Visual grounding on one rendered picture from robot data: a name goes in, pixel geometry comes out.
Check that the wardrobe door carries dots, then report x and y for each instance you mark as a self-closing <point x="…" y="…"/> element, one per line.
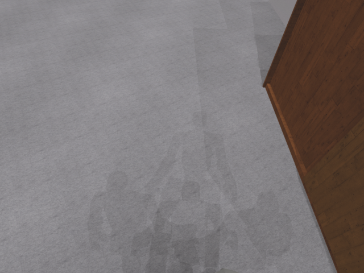
<point x="319" y="81"/>
<point x="336" y="188"/>

